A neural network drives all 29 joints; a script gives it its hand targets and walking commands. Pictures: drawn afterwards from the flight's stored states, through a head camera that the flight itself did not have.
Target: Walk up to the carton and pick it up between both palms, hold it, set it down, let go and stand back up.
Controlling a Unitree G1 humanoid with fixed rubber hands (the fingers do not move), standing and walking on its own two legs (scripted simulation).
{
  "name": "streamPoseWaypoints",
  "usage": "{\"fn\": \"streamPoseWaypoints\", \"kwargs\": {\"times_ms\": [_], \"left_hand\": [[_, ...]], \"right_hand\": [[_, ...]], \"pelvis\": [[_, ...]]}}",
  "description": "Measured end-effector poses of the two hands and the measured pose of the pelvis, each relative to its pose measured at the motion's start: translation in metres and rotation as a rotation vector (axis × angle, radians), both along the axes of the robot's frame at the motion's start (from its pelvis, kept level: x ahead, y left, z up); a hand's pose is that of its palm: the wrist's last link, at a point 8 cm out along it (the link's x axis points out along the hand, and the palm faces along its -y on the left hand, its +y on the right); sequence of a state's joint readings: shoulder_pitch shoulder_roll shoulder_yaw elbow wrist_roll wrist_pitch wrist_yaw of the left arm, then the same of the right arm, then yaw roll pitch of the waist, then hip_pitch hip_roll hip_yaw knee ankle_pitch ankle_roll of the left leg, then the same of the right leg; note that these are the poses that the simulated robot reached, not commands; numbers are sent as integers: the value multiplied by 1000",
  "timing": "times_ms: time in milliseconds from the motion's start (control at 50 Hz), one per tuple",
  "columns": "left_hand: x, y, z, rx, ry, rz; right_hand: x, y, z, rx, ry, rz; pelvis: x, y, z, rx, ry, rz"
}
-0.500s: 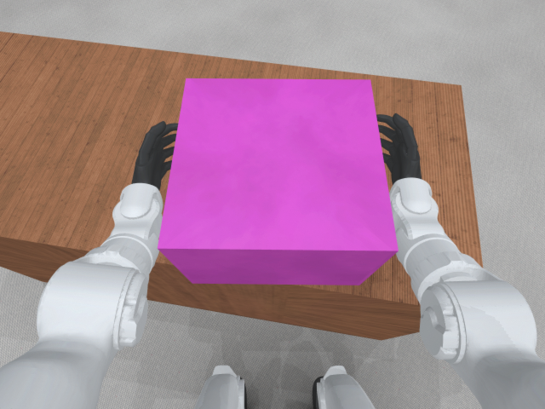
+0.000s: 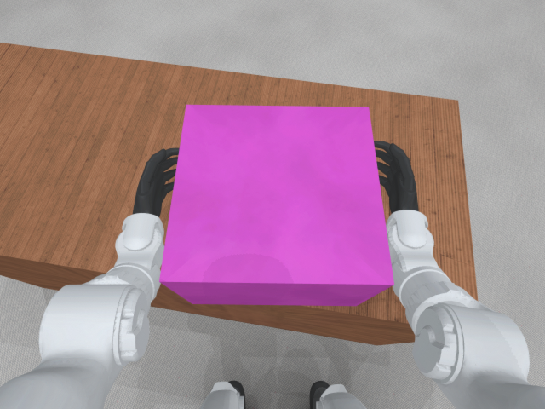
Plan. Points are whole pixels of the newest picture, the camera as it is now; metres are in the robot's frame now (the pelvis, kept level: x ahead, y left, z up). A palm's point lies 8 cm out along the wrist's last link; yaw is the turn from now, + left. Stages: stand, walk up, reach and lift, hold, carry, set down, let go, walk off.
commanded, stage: reach and lift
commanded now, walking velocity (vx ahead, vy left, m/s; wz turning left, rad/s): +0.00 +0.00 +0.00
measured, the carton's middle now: (275, 210) +0.42 +0.00 -0.06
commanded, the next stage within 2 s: none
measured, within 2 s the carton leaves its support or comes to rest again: leaves its support in 1.48 s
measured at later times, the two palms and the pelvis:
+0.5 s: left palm (150, 203) +0.42 +0.19 -0.02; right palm (399, 200) +0.42 -0.18 -0.02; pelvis +0.00 +0.00 +0.01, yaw -1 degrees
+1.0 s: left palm (150, 216) +0.40 +0.19 -0.02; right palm (402, 208) +0.40 -0.18 -0.02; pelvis -0.01 +0.00 +0.01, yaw -1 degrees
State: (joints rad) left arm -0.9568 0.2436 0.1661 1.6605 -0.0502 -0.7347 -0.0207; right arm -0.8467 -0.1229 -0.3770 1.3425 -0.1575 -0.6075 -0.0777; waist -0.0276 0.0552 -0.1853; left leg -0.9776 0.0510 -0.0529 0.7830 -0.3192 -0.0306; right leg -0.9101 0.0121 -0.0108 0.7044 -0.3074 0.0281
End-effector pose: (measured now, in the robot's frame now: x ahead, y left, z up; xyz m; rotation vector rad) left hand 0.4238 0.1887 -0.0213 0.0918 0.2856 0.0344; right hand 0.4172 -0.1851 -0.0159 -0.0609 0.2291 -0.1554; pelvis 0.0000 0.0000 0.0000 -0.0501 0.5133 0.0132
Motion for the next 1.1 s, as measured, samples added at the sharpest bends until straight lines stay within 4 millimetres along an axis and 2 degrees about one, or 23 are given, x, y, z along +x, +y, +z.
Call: {"fn": "streamPoseWaypoints", "kwargs": {"times_ms": [180,500,840,1100], "left_hand": [[0,0,0,3,-1,0],[-1,0,0,13,-10,4],[-12,1,0,5,-34,24],[-25,-3,-3,10,-9,22]], "right_hand": [[-1,0,0,-9,-9,-2],[-2,1,-2,-22,-26,3],[-8,3,1,-31,-60,11],[-21,-1,-3,-30,-36,13]], "pelvis": [[6,1,5,-1,0,-5],[4,3,7,-5,24,-14],[-1,5,6,-10,41,-16],[-10,4,4,-11,39,-17]]}}
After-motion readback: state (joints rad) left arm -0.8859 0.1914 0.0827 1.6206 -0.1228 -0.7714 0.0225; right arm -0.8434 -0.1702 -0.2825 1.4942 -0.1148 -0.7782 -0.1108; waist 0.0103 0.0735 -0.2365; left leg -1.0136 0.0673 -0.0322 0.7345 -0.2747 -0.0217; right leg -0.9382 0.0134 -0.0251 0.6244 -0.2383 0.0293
